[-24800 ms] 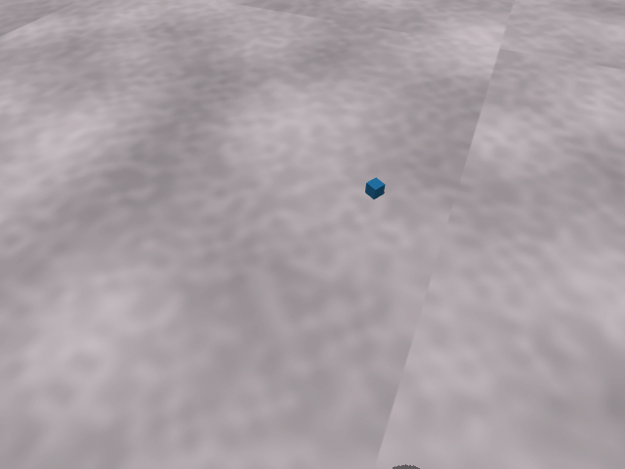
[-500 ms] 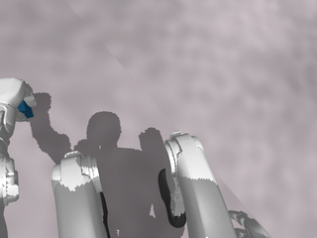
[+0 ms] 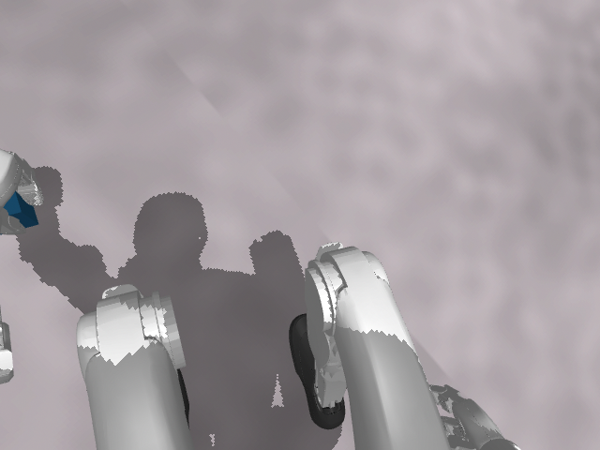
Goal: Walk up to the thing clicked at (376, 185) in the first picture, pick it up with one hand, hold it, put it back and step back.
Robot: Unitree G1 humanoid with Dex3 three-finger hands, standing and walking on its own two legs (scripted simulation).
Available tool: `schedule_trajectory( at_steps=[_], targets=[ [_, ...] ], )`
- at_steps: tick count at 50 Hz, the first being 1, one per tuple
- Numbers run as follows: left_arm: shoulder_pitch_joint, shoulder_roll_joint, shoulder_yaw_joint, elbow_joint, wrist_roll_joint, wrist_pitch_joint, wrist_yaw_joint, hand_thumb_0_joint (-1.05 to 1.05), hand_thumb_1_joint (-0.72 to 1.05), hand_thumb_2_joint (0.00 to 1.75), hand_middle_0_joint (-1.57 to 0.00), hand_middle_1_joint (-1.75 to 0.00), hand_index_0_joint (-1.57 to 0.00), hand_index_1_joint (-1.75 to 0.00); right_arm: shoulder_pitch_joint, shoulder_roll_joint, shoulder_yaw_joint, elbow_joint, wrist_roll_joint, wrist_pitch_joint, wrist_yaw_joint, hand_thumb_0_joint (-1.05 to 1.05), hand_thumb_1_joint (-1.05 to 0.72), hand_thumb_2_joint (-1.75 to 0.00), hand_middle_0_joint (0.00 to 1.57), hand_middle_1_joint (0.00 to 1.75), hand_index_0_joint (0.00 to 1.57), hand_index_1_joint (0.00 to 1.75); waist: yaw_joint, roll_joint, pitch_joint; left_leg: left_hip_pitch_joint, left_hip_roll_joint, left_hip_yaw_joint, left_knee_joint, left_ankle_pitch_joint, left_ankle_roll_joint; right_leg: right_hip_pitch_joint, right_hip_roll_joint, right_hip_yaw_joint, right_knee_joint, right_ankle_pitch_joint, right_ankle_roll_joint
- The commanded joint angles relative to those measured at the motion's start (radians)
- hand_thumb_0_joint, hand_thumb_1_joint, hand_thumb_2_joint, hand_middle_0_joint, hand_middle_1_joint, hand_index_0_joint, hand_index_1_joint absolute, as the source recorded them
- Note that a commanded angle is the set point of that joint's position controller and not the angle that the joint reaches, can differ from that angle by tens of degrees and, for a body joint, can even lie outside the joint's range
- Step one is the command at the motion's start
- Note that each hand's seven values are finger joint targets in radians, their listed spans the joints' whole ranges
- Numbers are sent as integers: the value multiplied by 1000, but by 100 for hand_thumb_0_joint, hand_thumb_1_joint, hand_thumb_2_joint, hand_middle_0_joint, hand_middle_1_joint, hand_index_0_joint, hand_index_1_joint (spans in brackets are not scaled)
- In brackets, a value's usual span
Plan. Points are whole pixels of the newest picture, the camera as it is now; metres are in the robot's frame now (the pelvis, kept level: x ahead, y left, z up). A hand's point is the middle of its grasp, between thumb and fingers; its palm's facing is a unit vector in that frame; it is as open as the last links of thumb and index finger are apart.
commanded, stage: lower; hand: left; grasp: from above
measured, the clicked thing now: out of the picture +0.45 +0.33 -0.22
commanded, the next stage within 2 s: rest in 0.04 s
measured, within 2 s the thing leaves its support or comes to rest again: rests again in 0.74 s
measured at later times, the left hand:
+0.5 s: hand (17, 210) +0.45 +0.31 -0.23, palm faces -0.48 -0.11 -0.87, open 5.6 cm
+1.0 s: hand (27, 211) +0.45 +0.31 -0.26, palm faces -0.46 -0.10 -0.88, open 5.6 cm
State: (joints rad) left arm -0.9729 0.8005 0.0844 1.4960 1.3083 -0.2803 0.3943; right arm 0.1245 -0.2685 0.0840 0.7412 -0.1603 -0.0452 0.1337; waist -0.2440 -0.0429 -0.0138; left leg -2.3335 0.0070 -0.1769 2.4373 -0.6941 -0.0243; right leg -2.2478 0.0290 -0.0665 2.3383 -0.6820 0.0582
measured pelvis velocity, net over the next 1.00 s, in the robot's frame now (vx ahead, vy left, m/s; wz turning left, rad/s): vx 0.00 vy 0.01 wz -0.07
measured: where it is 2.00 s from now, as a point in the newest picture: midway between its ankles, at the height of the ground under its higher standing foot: (250, 414)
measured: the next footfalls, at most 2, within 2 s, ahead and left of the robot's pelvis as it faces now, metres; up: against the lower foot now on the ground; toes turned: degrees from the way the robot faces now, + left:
none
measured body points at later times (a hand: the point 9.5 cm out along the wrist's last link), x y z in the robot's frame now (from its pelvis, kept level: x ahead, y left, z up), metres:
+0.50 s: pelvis +0.00 +0.00 -0.02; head +0.26 +0.10 +0.33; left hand +0.47 +0.31 -0.18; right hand +0.05 -0.27 -0.11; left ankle +0.07 +0.13 -0.29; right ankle +0.10 -0.13 -0.29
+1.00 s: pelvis +0.00 +0.01 -0.03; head +0.27 +0.11 +0.32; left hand +0.47 +0.31 -0.20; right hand +0.06 -0.26 -0.10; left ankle +0.07 +0.13 -0.29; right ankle +0.10 -0.13 -0.29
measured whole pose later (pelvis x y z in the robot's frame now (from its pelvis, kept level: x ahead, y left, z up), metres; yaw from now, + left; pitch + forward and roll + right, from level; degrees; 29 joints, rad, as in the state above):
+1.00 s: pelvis +0.00 +0.01 -0.03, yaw -4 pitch +29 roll -12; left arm -0.99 0.92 0.14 1.67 1.34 -0.26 0.58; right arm 0.07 -0.29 0.20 0.72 -0.27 -0.14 0.20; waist -0.32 -0.10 0.08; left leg -2.37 0.01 -0.25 2.57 -0.73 -0.02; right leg -2.27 0.06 -0.11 2.41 -0.68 0.07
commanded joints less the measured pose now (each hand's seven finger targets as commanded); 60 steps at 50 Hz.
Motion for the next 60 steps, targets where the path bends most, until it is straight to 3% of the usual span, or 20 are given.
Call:
schedule_trajectory(
  at_steps=[1,7,10,15,21,22,24,26,29,31,32,33,34,36,42,44,46,54,55,60],
  targets=[
    [-296,272,63,-153,7,-24,79,0,96,38,-122,-48,-128,-41,205,-261,-74,5,-7,-4,-8,0,-91,-90,20,30,20,30,-2,370,-704,560,-6,120,-229,222,37,309,30,-110,-194,245,-89],
    [-301,284,77,-157,23,-11,122,0,96,38,-121,-47,-127,-41,195,-271,-69,1,-22,-9,0,0,-91,-90,20,30,20,30,-13,408,-693,563,-2,116,-217,221,36,285,31,-119,-176,248,-88],
    [-291,261,59,-81,23,5,133,0,98,42,-121,-46,-128,-39,196,-274,-62,7,-29,-16,6,0,-90,-90,20,30,20,30,-39,380,-645,523,-2,113,-206,197,40,266,33,-125,-173,233,-86],
    [-284,269,47,-36,20,15,137,0,94,41,-118,-47,-125,-40,196,-277,-44,8,-40,-26,11,0,-90,-90,20,30,20,30,-45,376,-650,509,-1,102,-191,214,40,289,39,-132,-159,253,-84],
    [-284,335,96,-1,18,2,146,0,97,40,-119,-47,-127,-40,195,-300,-30,0,-60,-42,18,0,-90,-90,20,30,20,30,-65,354,-605,467,2,97,-166,196,42,297,44,-142,-152,243,-83],
    [-288,311,77,-6,19,0,145,0,96,40,-120,-47,-127,-39,182,-299,-26,-13,-59,-45,18,0,-90,-90,20,30,20,30,-66,353,-596,465,0,99,-162,192,41,292,43,-142,-153,239,-84],
    [-262,375,127,-2,30,-5,156,0,99,39,-121,-47,-129,-39,201,-309,-23,-2,-69,-43,17,0,-90,-90,20,30,20,30,-61,371,-604,470,0,101,-156,205,40,315,42,-144,-153,250,-82],
    [-275,360,113,7,33,-12,157,0,98,41,-121,-47,-128,-40,193,-311,-17,-4,-76,-48,23,0,-90,-90,20,30,20,30,-81,376,-584,463,4,97,-141,200,39,300,45,-148,-147,246,-85],
    [-252,380,127,-24,32,-20,171,0,98,40,-121,-46,-129,-39,181,-310,-13,-13,-80,-47,24,0,-90,-90,20,30,20,30,-59,402,-625,476,6,89,-154,207,37,330,49,-152,-140,255,-82],
    [-257,337,83,-6,32,-19,174,0,100,42,-123,-47,-130,-40,159,-303,-5,-18,-85,-54,29,0,-90,-90,20,30,20,30,-70,416,-618,496,10,86,-146,215,33,307,53,-156,-127,265,-84],
    [-261,364,106,-9,31,-21,182,0,100,43,-123,-46,-130,-39,170,-315,-6,-11,-91,-54,30,0,-91,-90,20,30,20,30,-77,414,-629,505,10,82,-150,225,33,313,54,-162,-129,273,-83],
    [-263,339,77,-8,34,-20,183,0,100,42,-123,-46,-130,-39,161,-312,-1,-14,-86,-56,31,0,-91,-90,20,30,20,30,-77,414,-622,500,10,80,-143,227,34,309,56,-161,-127,279,-82],
    [-254,385,113,-4,29,-19,190,0,100,43,-124,-45,-130,-39,168,-318,-1,-7,-88,-54,32,0,-90,-90,20,30,20,30,-74,409,-628,482,12,80,-140,226,38,330,57,-158,-130,284,-78],
    [-250,329,68,33,25,-10,194,0,102,44,-126,-45,-132,-39,160,-306,7,1,-92,-62,37,0,-90,-90,20,30,20,30,-80,403,-580,475,12,82,-138,203,35,299,57,-160,-125,261,-81],
    [-250,378,93,30,32,0,222,0,101,43,-124,-45,-131,-39,146,-328,16,-7,-98,-81,44,0,-90,-90,20,30,20,30,-82,414,-587,496,15,74,-139,229,32,314,61,-169,-121,289,-80],
    [-274,338,56,53,23,5,221,0,100,41,-123,-45,-130,-38,145,-327,24,-1,-99,-89,51,0,-90,-90,20,30,20,30,-98,415,-545,472,15,73,-136,206,32,293,61,-172,-121,269,-81],
    [-264,375,85,59,20,11,227,0,99,41,-123,-45,-129,-38,141,-336,25,-14,-102,-93,50,0,-90,-90,20,30,20,30,-100,407,-567,477,15,71,-132,217,36,317,61,-174,-124,287,-76],
    [-271,370,60,81,11,17,228,0,93,40,-119,-44,-125,-38,113,-345,39,-32,-99,-106,55,0,-91,-90,20,30,20,30,-100,423,-552,479,18,54,-148,191,29,298,63,-186,-115,254,-82],
    [-252,408,100,95,12,15,235,0,94,41,-120,-45,-126,-39,137,-353,37,-12,-107,-101,53,0,-90,-90,20,30,20,30,-108,419,-558,475,18,52,-150,203,29,320,62,-191,-115,266,-79],
    [-289,351,42,126,19,5,222,0,93,42,-119,-45,-125,-39,116,-349,49,-32,-108,-107,61,0,-91,-90,20,30,20,30,-141,390,-482,441,20,48,-131,173,35,290,63,-188,-122,253,-76]
  ],
)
